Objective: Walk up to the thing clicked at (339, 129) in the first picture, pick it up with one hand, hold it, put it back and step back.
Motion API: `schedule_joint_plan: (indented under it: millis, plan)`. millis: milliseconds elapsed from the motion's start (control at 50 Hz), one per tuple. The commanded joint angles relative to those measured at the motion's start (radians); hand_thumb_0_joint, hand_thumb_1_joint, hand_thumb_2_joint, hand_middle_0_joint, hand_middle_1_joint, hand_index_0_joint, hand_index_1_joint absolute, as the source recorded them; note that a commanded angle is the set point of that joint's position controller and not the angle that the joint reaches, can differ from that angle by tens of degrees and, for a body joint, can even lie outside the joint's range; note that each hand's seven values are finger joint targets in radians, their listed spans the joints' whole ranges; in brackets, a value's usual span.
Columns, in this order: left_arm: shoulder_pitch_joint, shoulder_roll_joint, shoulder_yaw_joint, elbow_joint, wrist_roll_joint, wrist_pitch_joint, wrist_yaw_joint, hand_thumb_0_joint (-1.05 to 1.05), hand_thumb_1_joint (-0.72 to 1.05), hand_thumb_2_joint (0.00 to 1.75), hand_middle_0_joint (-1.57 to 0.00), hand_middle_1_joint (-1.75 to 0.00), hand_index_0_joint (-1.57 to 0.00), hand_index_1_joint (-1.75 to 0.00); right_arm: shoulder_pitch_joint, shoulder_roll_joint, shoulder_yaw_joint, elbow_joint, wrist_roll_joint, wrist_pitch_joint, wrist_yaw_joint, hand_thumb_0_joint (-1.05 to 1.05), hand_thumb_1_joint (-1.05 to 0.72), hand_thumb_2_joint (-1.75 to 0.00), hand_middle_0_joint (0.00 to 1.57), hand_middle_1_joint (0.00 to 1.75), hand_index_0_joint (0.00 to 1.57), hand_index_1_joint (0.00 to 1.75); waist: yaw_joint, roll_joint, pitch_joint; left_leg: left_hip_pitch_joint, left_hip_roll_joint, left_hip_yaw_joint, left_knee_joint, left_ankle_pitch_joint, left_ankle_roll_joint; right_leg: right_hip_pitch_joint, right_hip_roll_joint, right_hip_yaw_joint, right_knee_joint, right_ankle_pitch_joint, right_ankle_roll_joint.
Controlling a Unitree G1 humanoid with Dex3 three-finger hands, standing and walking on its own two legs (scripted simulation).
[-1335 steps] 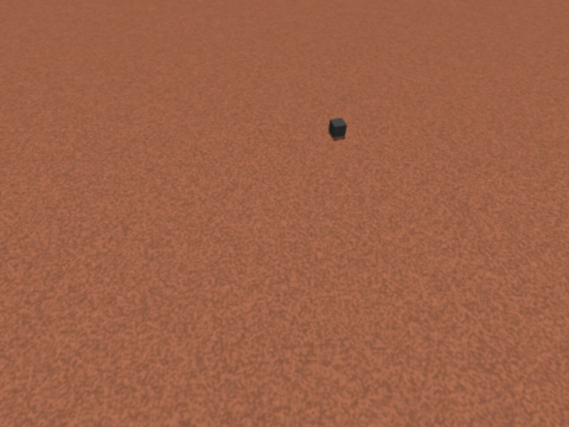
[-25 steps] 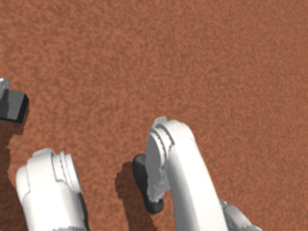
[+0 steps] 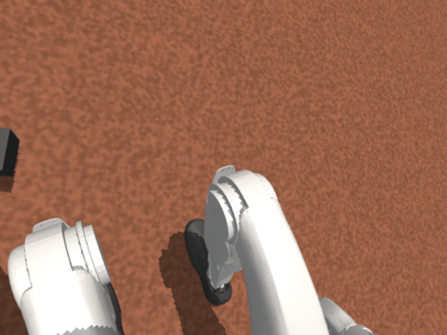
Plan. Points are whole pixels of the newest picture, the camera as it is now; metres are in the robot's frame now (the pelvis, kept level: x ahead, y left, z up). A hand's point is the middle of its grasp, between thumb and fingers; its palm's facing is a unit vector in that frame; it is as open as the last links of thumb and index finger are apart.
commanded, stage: open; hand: left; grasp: from above
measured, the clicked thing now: out of the picture +0.46 +0.27 -0.26
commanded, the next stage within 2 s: withdraw in 0.94 s
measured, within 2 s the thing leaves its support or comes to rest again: neither
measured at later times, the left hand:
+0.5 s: hand out of the picture +0.45 +0.29 -0.22, palm faces -0.46 -0.06 -0.89, open 10.4 cm
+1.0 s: hand out of the picture +0.45 +0.29 -0.22, palm faces -0.47 -0.08 -0.88, open 11.6 cm
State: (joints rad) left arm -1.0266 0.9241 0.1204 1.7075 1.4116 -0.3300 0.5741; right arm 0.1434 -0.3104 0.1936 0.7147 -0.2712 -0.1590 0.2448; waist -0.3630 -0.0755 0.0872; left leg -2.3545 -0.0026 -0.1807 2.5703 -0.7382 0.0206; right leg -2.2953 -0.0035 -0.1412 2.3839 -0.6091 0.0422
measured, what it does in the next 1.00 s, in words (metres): stands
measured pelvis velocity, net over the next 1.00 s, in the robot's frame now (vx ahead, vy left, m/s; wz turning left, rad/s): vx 0.00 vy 0.00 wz -0.01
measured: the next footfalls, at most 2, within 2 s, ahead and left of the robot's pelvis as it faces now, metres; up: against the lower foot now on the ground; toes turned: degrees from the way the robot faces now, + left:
none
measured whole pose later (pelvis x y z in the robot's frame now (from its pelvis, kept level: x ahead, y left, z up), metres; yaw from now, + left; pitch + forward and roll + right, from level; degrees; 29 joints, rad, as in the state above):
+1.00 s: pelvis +0.00 +0.00 +0.00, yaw -1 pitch +28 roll -13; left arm -1.00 0.95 0.13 1.67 1.41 -0.32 0.57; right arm 0.14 -0.33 0.22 0.68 -0.27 -0.19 0.26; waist -0.38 -0.09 0.12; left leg -2.34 0.00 -0.20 2.57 -0.74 0.02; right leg -2.27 0.00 -0.16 2.37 -0.60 0.04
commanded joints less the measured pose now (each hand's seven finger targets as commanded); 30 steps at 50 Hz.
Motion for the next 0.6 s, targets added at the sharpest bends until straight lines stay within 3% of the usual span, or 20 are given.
schedule_joint_plan:
  millis: [0,120,140,160,180,220,400,500,580]
  plan:
    - [-0.247,0.168,-0.027,-0.076,0.005,-0.013,0.032,0.00,0.70,0.46,-1.14,-0.22,-1.11,-0.26,0.176,-0.301,-0.071,-0.010,-0.002,-0.007,-0.014,0.00,-0.90,-0.90,0.20,0.30,0.20,0.30,-0.051,0.395,-0.591,0.453,-0.006,0.062,-0.288,0.192,0.001,0.331,0.053,-0.102,-0.186,0.161,-0.057]
    - [-0.243,0.167,-0.044,-0.068,0.009,-0.005,0.062,0.00,0.30,0.59,-0.87,-0.30,-0.81,-0.37,0.168,-0.300,-0.061,-0.002,-0.009,-0.014,-0.014,0.00,-0.90,-0.90,0.20,0.30,0.20,0.30,-0.046,0.443,-0.593,0.465,-0.004,0.057,-0.308,0.190,-0.006,0.326,0.059,-0.105,-0.181,0.166,-0.062]
    - [-0.256,0.166,-0.046,-0.079,0.013,-0.004,0.063,0.00,0.27,0.61,-0.84,-0.32,-0.78,-0.38,0.167,-0.310,-0.061,-0.009,-0.010,-0.016,-0.011,0.00,-0.89,-0.90,0.20,0.30,0.20,0.30,-0.055,0.444,-0.574,0.480,-0.001,0.048,-0.308,0.203,-0.010,0.301,0.055,-0.114,-0.173,0.174,-0.059]
    - [-0.258,0.163,-0.052,-0.082,0.007,-0.003,0.067,0.00,0.25,0.59,-0.80,-0.35,-0.75,-0.40,0.152,-0.307,-0.062,-0.007,-0.008,-0.021,-0.009,0.00,-0.89,-0.90,0.20,0.30,0.20,0.30,-0.046,0.452,-0.575,0.474,0.000,0.044,-0.318,0.184,-0.011,0.302,0.057,-0.111,-0.173,0.159,-0.061]
    - [-0.252,0.160,-0.045,-0.068,0.009,0.002,0.069,0.00,0.21,0.63,-0.79,-0.34,-0.73,-0.41,0.163,-0.316,-0.061,-0.015,-0.014,-0.025,-0.006,0.00,-0.90,-0.90,0.20,0.30,0.20,0.30,-0.062,0.445,-0.556,0.480,0.000,0.040,-0.313,0.200,-0.012,0.293,0.052,-0.118,-0.170,0.175,-0.057]
    - [-0.256,0.174,-0.043,-0.087,0.001,0.007,0.074,0.00,0.15,0.64,-0.74,-0.38,-0.68,-0.44,0.150,-0.317,-0.059,-0.009,-0.007,-0.031,-0.003,0.00,-0.90,-0.90,0.20,0.30,0.20,0.30,-0.048,0.458,-0.573,0.480,0.002,0.044,-0.318,0.206,-0.011,0.314,0.057,-0.111,-0.175,0.183,-0.057]
    - [-0.255,0.182,-0.020,-0.091,-0.011,0.033,0.076,0.00,-0.02,0.65,-0.56,-0.50,-0.53,-0.53,0.170,-0.320,-0.057,-0.020,-0.009,-0.051,0.013,0.00,-0.90,-0.90,0.20,0.30,0.20,0.30,-0.067,0.432,-0.581,0.468,0.000,0.062,-0.292,0.210,-0.002,0.352,0.054,-0.104,-0.190,0.200,-0.052]
    - [-0.241,0.228,0.012,-0.128,-0.016,0.032,0.075,0.00,-0.07,0.71,-0.51,-0.57,-0.48,-0.60,0.169,-0.330,-0.071,-0.022,0.002,-0.046,0.010,0.00,-0.90,-0.90,0.20,0.30,0.20,0.30,-0.039,0.483,-0.630,0.507,0.005,0.047,-0.318,0.224,-0.012,0.359,0.054,-0.102,-0.177,0.199,-0.061]
    - [-0.244,0.217,0.007,-0.129,-0.010,0.033,0.064,0.00,-0.09,0.71,-0.47,-0.60,-0.45,-0.63,0.166,-0.327,-0.067,-0.033,-0.002,-0.050,0.014,0.00,-0.90,-0.90,0.20,0.30,0.20,0.30,-0.056,0.454,-0.603,0.478,0.001,0.064,-0.289,0.215,-0.005,0.360,0.053,-0.097,-0.183,0.196,-0.059]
